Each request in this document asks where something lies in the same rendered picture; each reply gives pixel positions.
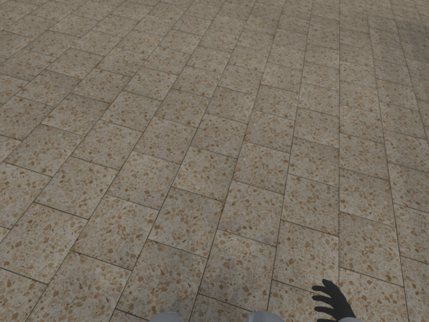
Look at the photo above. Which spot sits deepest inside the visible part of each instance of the robot right hand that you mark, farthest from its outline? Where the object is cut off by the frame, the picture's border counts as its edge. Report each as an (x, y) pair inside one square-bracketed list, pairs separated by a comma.
[(338, 301)]

